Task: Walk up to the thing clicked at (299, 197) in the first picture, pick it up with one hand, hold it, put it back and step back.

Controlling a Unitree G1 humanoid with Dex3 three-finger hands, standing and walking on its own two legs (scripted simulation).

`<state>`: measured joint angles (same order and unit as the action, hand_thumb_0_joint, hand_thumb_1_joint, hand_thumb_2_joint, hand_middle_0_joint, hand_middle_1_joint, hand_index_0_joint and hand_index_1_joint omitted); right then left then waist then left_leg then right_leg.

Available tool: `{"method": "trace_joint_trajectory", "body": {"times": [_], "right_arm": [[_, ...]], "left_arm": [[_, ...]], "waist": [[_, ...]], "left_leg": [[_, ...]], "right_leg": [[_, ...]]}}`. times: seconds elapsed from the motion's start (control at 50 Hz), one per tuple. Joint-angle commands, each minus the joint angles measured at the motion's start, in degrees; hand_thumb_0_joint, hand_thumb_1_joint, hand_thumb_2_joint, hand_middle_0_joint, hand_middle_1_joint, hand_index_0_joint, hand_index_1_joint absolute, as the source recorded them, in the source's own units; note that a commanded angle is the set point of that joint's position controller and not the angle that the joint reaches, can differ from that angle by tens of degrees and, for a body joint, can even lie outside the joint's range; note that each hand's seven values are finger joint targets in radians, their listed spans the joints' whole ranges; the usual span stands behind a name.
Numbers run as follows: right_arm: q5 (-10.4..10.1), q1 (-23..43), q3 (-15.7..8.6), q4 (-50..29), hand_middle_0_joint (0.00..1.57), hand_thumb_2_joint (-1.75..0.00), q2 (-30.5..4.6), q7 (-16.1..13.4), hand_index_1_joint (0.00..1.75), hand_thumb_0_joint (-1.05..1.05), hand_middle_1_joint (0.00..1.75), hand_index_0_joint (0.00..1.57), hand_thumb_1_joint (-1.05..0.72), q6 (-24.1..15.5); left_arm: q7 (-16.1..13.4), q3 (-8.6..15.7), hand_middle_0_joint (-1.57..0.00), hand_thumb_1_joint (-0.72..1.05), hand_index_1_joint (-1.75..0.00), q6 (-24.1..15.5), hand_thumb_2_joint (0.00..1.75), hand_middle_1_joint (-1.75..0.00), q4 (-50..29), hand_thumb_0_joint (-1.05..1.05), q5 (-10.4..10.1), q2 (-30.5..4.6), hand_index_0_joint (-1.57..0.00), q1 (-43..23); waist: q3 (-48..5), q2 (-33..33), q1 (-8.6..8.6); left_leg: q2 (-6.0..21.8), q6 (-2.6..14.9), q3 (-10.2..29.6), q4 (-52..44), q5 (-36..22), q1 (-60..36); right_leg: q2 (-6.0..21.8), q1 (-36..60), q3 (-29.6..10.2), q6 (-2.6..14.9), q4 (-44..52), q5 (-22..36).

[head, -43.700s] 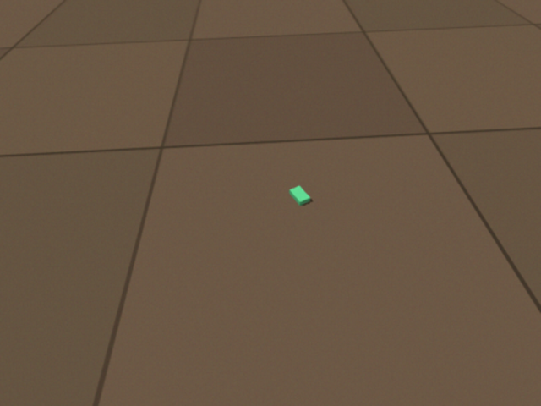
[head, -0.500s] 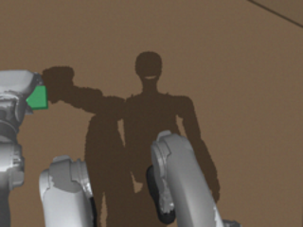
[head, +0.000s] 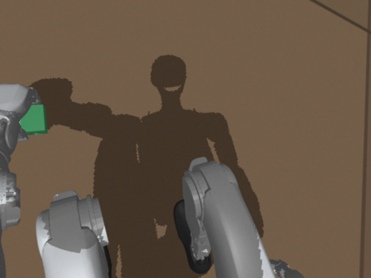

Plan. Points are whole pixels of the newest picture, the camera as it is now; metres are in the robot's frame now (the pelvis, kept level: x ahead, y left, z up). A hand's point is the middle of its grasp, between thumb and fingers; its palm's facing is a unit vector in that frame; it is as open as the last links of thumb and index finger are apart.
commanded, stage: lower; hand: left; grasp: from above
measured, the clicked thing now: (19, 120) +0.49 +0.26 -0.24
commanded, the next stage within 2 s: rest in 0.10 s
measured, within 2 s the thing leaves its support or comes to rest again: rests again in 0.72 s
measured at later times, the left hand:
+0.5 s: hand (29, 121) +0.49 +0.24 -0.25, palm faces -0.50 -0.03 -0.87, open 8.9 cm
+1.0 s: hand (32, 124) +0.49 +0.24 -0.27, palm faces -0.49 -0.04 -0.87, open 8.8 cm
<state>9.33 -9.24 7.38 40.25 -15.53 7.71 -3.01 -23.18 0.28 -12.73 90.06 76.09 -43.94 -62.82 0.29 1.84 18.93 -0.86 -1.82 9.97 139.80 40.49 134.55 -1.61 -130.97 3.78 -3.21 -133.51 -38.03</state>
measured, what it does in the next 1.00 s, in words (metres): stands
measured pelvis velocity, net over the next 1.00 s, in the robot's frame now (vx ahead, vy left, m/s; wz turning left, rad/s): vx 0.00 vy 0.01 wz -0.08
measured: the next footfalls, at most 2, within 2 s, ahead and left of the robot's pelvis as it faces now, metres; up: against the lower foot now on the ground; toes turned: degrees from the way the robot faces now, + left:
none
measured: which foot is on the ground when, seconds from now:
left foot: down 0.00-1.00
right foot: down 0.00-1.00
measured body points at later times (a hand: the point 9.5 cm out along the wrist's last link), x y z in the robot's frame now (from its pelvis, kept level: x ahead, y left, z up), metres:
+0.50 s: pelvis +0.00 +0.00 -0.01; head +0.29 +0.09 +0.32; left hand +0.51 +0.24 -0.20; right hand +0.01 -0.26 -0.09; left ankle +0.07 +0.13 -0.29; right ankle +0.10 -0.13 -0.29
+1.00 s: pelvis +0.00 +0.01 -0.02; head +0.30 +0.10 +0.31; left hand +0.51 +0.24 -0.22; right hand +0.02 -0.25 -0.07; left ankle +0.07 +0.13 -0.29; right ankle +0.10 -0.13 -0.29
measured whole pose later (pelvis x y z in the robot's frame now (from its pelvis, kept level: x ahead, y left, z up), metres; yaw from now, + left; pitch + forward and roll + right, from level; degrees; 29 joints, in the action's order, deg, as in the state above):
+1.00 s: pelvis +0.00 +0.01 -0.02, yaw -5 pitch +31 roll -14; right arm 13.3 -7.1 15.5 38.0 -18.5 12.5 -10.6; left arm -33.5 1.7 -12.2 98.5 77.0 -53.0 -64.4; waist 8.2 6.5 24.0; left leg -0.3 -1.2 14.2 145.4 42.6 135.0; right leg -3.2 -129.9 7.2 -3.9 -135.1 -38.0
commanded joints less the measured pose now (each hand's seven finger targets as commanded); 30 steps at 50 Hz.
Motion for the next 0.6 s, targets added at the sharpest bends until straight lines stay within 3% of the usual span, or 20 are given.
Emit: {"method": "trace_joint_trajectory", "body": {"times": [0.0, 0.02, 0.06, 0.12, 0.18, 0.22, 0.24, 0.26, 0.28, 0.3, 0.32, 0.34, 0.36, 0.38, 0.46, 0.5, 0.56, 0.58], "right_arm": [[0.5, -13.6, -3.7, 0.4, 0.2, -0.9, -15.9, -0.6, 0.3, 0.0, 0.3, 0.2, -0.91, -0.2], [0.5, -13.6, -3.5, 0.4, 0.2, -0.9, -16.0, -0.6, 0.3, 0.0, 0.3, 0.2, -0.91, -0.3], [0.8, -13.1, -3.3, 0.0, 0.2, -0.9, -16.2, -0.6, 0.3, 0.0, 0.3, 0.2, -0.91, -0.5], [1.3, -13.7, -3.1, 0.3, 0.2, -0.9, -16.5, -0.1, 0.3, 0.0, 0.3, 0.2, -0.91, -1.1], [1.3, -13.0, -3.1, -0.3, 0.2, -0.9, -17.3, -0.2, 0.3, 0.0, 0.3, 0.2, -0.91, -1.4], [1.8, -13.1, -2.4, 0.2, 0.2, -0.9, -16.6, 0.3, 0.3, 0.0, 0.3, 0.2, -0.9, -2.1], [1.6, -13.4, -2.3, 0.5, 0.2, -0.89, -16.9, 0.2, 0.3, 0.0, 0.3, 0.2, -0.89, -2.0], [1.6, -12.8, -1.9, 0.3, 0.2, -0.89, -16.8, 0.3, 0.3, 0.0, 0.3, 0.2, -0.9, -2.2], [1.8, -13.5, -1.8, 0.2, 0.2, -0.89, -17.1, 0.4, 0.3, 0.0, 0.3, 0.2, -0.9, -2.5], [1.7, -13.6, -1.8, 0.0, 0.2, -0.89, -17.4, 0.4, 0.3, 0.0, 0.3, 0.2, -0.9, -2.5], [2.0, -13.4, -1.5, 0.3, 0.2, -0.89, -17.8, 0.5, 0.3, 0.0, 0.3, 0.2, -0.9, -2.8], [2.0, -13.5, -1.2, 0.3, 0.2, -0.89, -17.4, 0.8, 0.3, 0.0, 0.3, 0.2, -0.9, -3.1], [1.9, -13.2, -1.1, 0.3, 0.2, -0.89, -17.7, 0.7, 0.3, 0.0, 0.3, 0.2, -0.9, -3.2], [2.1, -12.9, -0.8, 0.5, 0.2, -0.89, -17.9, 0.9, 0.3, 0.0, 0.3, 0.2, -0.9, -3.4], [2.3, -13.1, -0.2, -0.6, 0.2, -0.9, -19.4, 1.1, 0.3, 0.0, 0.3, 0.2, -0.9, -4.1], [2.5, -12.3, 0.3, -0.5, 0.2, -0.9, -18.8, 1.4, 0.3, 0.0, 0.3, 0.2, -0.9, -4.5], [2.7, -12.0, 0.9, -0.8, 0.2, -0.9, -19.4, 1.7, 0.3, 0.0, 0.3, 0.2, -0.9, -4.7], [2.9, -11.8, 1.2, -0.6, 0.2, -0.9, -19.5, 2.0, 0.3, 0.0, 0.3, 0.2, -0.9, -5.0]], "left_arm": [[-3.6, 1.7, -1.15, 0.81, -0.39, -1.5, 0.48, -0.41, -9.4, 0.0, 0.2, -13.7, -1.17, -22.3], [-4.2, 2.3, -1.16, 0.81, -0.39, -1.7, 0.48, -0.41, -10.0, 0.0, 0.3, -14.7, -1.17, -21.9], [-5.4, 2.9, -1.16, 0.84, -0.4, -1.8, 0.48, -0.42, -9.3, 0.0, 0.6, -15.1, -1.18, -21.4], [-6.7, 2.6, -1.16, 0.84, -0.41, -1.3, 0.5, -0.43, -8.3, 0.0, 1.7, -14.0, -1.18, -22.6], [-8.1, 3.8, -1.15, 0.84, -0.41, -0.7, 0.49, -0.44, -7.6, 0.0, 1.9, -16.0, -1.17, -21.1], [-8.4, 2.2, -1.09, 0.78, -0.38, -0.3, 0.48, -0.4, -5.7, 0.0, 1.5, -13.7, -1.12, -22.2], [-8.7, 2.4, -1.06, 0.74, -0.37, -0.2, 0.48, -0.4, -7.4, 0.0, 1.8, -15.2, -1.09, -22.3], [-8.8, 2.4, -1.05, 0.71, -0.38, 0.3, 0.47, -0.4, -4.0, 0.0, 1.6, -15.3, -1.07, -20.3], [-9.0, 2.8, -1.04, 0.72, -0.37, 0.5, 0.45, -0.4, -4.5, 0.0, 1.0, -15.3, -1.07, -20.8], [-9.1, 2.8, -1.03, 0.7, -0.36, 0.5, 0.44, -0.39, -5.1, 0.0, 0.9, -15.8, -1.05, -20.6], [-9.2, 2.6, -1.04, 0.71, -0.35, 1.0, 0.44, -0.37, -0.7, 0.0, 0.8, -14.6, -1.07, -19.4], [-8.9, 2.0, -1.04, 0.71, -0.35, 0.8, 0.43, -0.38, -3.0, 0.0, 0.7, -14.7, -1.07, -21.3], [-8.9, 2.3, -1.02, 0.68, -0.35, 0.8, 0.42, -0.38, -4.0, 0.0, 0.4, -15.5, -1.04, -21.6], [-8.8, 1.8, -1.03, 0.7, -0.35, 1.1, 0.42, -0.38, -1.2, 0.0, 0.6, -15.0, -1.06, -20.5], [-9.3, 3.5, -1.04, 0.7, -0.35, 0.5, 0.42, -0.38, -3.6, 0.0, 0.3, -18.6, -1.07, -20.6], [-9.2, 2.7, -1.05, 0.73, -0.35, 0.3, 0.41, -0.39, -2.6, 0.0, 0.3, -17.7, -1.08, -20.5], [-10.1, 3.2, -1.07, 0.76, -0.36, 0.2, 0.42, -0.39, -3.0, 0.0, 0.5, -19.1, -1.1, -19.5], [-10.2, 2.4, -1.07, 0.76, -0.36, 0.3, 0.42, -0.39, -0.9, 0.0, 0.5, -17.9, -1.1, -19.0]], "waist": [[-40.7, -22.6, 2.51], [-41.2, -23.7, 1.65], [-40.6, -24.5, 1.74], [-39.6, -25.9, 3.73], [-40.0, -26.7, 2.97], [-37.2, -25.0, 4.78], [-39.5, -26.1, 3.9], [-37.9, -24.7, 3.83], [-37.5, -24.3, 4.69], [-39.1, -24.8, 4.1], [-35.6, -22.9, 5.28], [-36.4, -24.2, 5.82], [-37.3, -24.7, 4.97], [-36.2, -24.0, 5.8], [-36.7, -26.1, 5.22], [-36.0, -25.4, 5.85], [-36.3, -26.6, 5.63], [-34.6, -26.1, 6.48]], "left_leg": [[0.4, 3.07, -6.3, -12.4, -13.6, -29.2], [0.3, 2.89, -6.5, -12.9, -14.0, -29.9], [0.4, 2.71, -6.4, -12.8, -13.3, -29.8], [0.6, 2.46, -6.0, -12.5, -13.3, -31.5], [0.6, 2.37, -5.6, -12.5, -14.0, -31.7], [0.8, 2.86, -5.9, -11.4, -12.3, -29.3], [0.8, 2.81, -5.8, -11.9, -13.3, -29.9], [0.9, 3.13, -5.8, -10.8, -12.9, -28.1], [0.8, 3.21, -5.9, -10.6, -13.3, -27.9], [0.9, 3.01, -5.6, -11.3, -14.2, -28.4], [0.8, 2.96, -5.4, -10.6, -13.7, -27.1], [1.2, 3.01, -5.2, -10.9, -13.3, -27.8], [1.1, 2.88, -5.2, -10.9, -14.1, -29.1], [1.3, 2.85, -4.9, -10.1, -13.9, -28.8], [1.1, 2.3, -4.6, -10.6, -15.4, -29.7], [1.4, 2.49, -4.3, -9.9, -14.4, -29.2], [1.4, 2.4, -4.5, -9.6, -15.9, -29.9], [1.5, 2.37, -4.4, -9.0, -15.3, -29.4]], "right_leg": [[-1.7, 23.1, 6.7, 4.77, 11.2, 15.4], [-1.6, 23.4, 6.7, 4.84, 11.1, 15.6], [-1.7, 22.1, 7.0, 5.07, 10.8, 14.7], [-1.7, 19.7, 7.8, 5.15, 9.9, 14.9], [-1.6, 19.3, 7.9, 5.2, 9.6, 15.5], [-1.9, 20.0, 7.8, 4.81, 10.0, 15.0], [-2.2, 21.6, 7.6, 4.87, 10.1, 15.9], [-2.2, 21.5, 7.4, 4.78, 9.8, 16.0], [-2.1, 22.3, 7.5, 4.52, 10.1, 16.3], [-2.2, 23.6, 7.6, 4.59, 10.1, 17.0], [-2.0, 21.1, 8.2, 4.82, 9.7, 16.2], [-2.4, 22.1, 8.2, 4.64, 9.8, 16.0], [-2.3, 22.0, 8.3, 4.71, 9.9, 16.7], [-2.5, 21.6, 8.6, 4.86, 9.4, 16.5], [-2.4, 23.3, 9.1, 5.11, 9.5, 16.9], [-2.8, 23.3, 9.3, 4.97, 9.2, 16.5], [-2.7, 24.6, 9.3, 4.87, 9.0, 18.2], [-2.8, 23.6, 9.5, 4.91, 8.9, 17.8]]}}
